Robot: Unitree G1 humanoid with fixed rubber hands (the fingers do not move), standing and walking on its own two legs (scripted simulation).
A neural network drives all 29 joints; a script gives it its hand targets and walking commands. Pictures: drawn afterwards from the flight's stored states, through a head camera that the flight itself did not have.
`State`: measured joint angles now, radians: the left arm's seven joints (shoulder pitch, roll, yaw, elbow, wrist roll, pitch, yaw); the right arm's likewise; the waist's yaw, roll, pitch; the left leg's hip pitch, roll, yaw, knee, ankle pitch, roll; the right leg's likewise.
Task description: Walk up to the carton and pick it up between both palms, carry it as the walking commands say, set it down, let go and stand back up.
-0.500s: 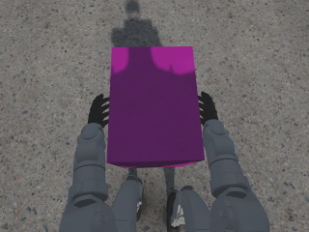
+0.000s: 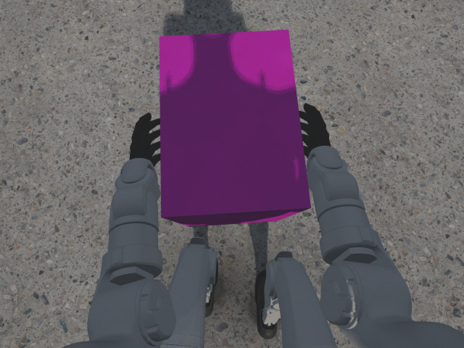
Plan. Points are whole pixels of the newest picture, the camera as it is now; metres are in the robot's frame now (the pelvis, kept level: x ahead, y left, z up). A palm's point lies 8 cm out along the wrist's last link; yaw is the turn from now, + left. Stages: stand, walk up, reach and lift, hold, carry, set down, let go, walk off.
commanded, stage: set down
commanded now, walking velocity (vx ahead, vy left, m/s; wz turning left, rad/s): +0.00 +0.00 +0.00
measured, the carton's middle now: (229, 147) +0.46 +0.06 -0.13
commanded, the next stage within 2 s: none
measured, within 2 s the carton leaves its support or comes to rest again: neither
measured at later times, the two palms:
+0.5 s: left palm (155, 161) +0.42 +0.21 -0.15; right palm (301, 149) +0.47 -0.09 -0.15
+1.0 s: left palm (163, 162) +0.44 +0.21 -0.23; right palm (289, 152) +0.49 -0.08 -0.23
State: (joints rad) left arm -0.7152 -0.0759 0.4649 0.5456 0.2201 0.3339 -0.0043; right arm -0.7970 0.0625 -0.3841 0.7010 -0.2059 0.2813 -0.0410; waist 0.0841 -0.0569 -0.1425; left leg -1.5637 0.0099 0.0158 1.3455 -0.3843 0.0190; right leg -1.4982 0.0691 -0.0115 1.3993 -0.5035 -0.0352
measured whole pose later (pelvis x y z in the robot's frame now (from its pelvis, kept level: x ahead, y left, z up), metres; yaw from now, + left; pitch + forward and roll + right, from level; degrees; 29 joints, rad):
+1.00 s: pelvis -0.02 +0.00 -0.13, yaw -1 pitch +44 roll -1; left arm -1.01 0.03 0.48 0.63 0.15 0.32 0.04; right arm -1.13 -0.06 -0.32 0.81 -0.14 0.29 -0.11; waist 0.10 -0.05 -0.06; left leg -2.10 0.00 0.00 1.78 -0.45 0.01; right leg -2.02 0.09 -0.03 1.84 -0.59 -0.03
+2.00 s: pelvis -0.03 +0.01 -0.23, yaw -1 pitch +41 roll +0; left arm -1.29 0.19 0.35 0.82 0.00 0.27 0.11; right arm -1.40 -0.21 -0.17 0.97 0.01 0.24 -0.17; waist 0.12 -0.04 0.22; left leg -2.32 -0.01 0.02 2.10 -0.49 0.01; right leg -2.24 0.10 -0.02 2.18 -0.65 -0.01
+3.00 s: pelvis -0.04 +0.00 -0.24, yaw -1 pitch +36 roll +2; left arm -1.36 0.26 0.40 0.97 0.00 0.22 0.01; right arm -1.48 -0.20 -0.21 1.02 -0.08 0.22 -0.09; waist 0.12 -0.02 0.34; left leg -2.30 0.00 0.03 2.13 -0.47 0.01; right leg -2.24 0.12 -0.01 2.23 -0.62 -0.01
